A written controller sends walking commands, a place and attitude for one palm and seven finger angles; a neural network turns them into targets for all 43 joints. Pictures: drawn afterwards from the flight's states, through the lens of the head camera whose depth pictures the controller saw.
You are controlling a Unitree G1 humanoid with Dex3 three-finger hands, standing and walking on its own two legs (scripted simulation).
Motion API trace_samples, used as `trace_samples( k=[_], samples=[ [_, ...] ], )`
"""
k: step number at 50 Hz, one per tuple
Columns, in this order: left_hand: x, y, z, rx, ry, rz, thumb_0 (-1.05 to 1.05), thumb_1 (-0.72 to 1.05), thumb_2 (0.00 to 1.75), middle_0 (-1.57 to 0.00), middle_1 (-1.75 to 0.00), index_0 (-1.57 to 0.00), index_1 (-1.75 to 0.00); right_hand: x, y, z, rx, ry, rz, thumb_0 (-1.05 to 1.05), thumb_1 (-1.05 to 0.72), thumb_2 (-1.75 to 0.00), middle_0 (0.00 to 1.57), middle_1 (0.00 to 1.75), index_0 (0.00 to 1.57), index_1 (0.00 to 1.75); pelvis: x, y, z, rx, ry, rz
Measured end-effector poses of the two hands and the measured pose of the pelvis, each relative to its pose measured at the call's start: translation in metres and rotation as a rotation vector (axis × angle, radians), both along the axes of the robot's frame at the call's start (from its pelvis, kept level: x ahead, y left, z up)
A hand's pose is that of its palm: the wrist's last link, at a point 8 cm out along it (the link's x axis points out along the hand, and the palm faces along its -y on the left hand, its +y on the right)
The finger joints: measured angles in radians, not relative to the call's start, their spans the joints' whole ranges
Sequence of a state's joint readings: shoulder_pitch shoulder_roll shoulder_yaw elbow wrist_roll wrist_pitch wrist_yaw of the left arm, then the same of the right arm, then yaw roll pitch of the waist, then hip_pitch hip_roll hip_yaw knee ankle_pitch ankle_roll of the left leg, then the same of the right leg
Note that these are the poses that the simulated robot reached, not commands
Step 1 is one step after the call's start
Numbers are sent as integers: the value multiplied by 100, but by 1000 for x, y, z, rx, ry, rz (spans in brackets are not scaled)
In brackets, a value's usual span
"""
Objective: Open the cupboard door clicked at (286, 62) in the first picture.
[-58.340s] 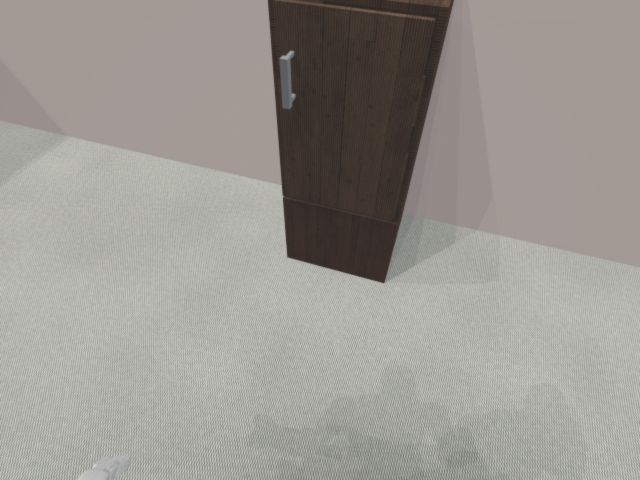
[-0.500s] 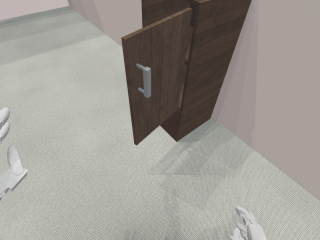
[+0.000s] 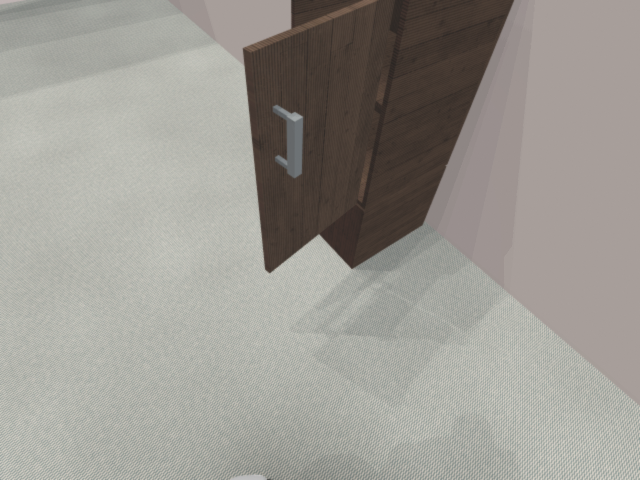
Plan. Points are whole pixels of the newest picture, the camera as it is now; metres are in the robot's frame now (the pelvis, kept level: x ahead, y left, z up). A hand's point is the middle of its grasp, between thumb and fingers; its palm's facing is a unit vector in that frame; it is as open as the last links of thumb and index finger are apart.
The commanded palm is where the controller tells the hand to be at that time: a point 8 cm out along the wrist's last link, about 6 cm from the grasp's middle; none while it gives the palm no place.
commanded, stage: let the arm hang, fingers relaxed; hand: left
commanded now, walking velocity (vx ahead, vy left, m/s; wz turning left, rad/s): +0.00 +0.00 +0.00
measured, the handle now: (287, 142) +0.66 +0.10 +0.02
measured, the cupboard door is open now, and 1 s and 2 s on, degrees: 100 100 100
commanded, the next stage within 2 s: look to check the result in 0.66 s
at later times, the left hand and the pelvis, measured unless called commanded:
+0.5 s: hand out of the picture +0.03 +0.17 -0.17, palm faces +0.00 -0.98 -0.19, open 7.4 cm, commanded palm none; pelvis +0.01 +0.00 +0.01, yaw -1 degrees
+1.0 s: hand out of the picture +0.02 +0.18 -0.17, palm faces +0.00 -0.98 -0.21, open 7.4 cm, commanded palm none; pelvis +0.03 +0.00 +0.01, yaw -2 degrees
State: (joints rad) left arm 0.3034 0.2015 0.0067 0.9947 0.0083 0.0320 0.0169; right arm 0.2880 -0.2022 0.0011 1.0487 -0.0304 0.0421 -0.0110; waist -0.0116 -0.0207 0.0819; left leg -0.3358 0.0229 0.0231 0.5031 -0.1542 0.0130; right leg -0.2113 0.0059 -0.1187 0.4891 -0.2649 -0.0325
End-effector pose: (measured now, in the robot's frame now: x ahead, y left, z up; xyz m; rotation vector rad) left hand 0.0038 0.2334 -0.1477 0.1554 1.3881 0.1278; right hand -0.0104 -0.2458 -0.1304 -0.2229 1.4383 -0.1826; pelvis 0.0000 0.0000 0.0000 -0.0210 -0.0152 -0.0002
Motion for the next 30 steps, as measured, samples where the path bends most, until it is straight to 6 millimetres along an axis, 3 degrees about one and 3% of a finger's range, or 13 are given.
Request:
trace_samples(
  k=[5,9,16,25,30],
  samples=[
    [-30,10,12,44,87,27,1,94,90,-21,-30,-20,-30,-9,14,-10,52,25,-26,1,-91,-90,20,30,19,30,1,1,3,3,-8,-4],
    [-36,16,18,78,106,31,1,93,90,-20,-30,-20,-30,-3,24,-16,89,-1,-38,1,-91,-90,20,30,20,30,2,1,4,7,-17,-11],
    [-17,12,19,83,61,22,1,91,90,-20,-30,-20,-30,9,32,-20,111,-35,-46,1,-91,-90,21,30,20,30,4,1,5,12,-22,-18],
    [19,-12,9,11,-10,-3,1,91,90,-20,-30,-20,-30,7,31,-14,92,-25,-63,1,-91,-90,20,30,19,30,11,0,6,17,-20,-24],
    [23,-15,8,2,-4,-5,1,93,90,-20,-30,-20,-30,4,33,-12,89,-10,-70,0,-91,-90,20,30,19,30,15,0,7,18,-18,-25]
  ],
)
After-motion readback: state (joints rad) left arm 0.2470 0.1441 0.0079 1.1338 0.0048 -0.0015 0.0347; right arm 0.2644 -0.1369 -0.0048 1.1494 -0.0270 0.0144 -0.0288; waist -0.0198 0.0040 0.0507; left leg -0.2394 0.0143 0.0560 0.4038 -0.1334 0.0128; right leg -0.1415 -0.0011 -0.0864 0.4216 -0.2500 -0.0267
